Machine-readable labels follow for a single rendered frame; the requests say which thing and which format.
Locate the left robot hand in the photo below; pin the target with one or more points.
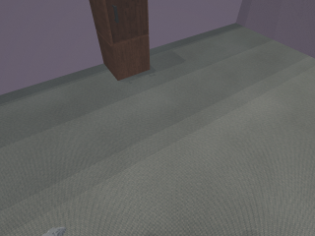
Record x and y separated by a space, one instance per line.
59 231

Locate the cupboard door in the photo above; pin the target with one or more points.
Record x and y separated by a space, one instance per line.
132 18

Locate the handle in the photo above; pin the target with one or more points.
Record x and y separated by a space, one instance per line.
115 14

